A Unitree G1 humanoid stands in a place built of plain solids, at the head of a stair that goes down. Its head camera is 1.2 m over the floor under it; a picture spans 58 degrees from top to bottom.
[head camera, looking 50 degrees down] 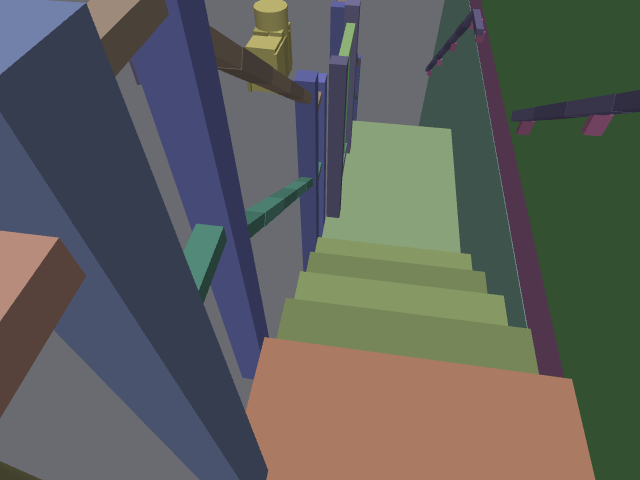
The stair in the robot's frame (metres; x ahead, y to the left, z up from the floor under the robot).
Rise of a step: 0.20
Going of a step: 0.27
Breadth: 0.90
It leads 8 degrees to the right of straight ahead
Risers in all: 5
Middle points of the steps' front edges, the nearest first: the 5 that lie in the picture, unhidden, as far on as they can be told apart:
0.55 -0.27 0.00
0.82 -0.31 -0.19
1.09 -0.35 -0.39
1.35 -0.39 -0.58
1.62 -0.43 -0.78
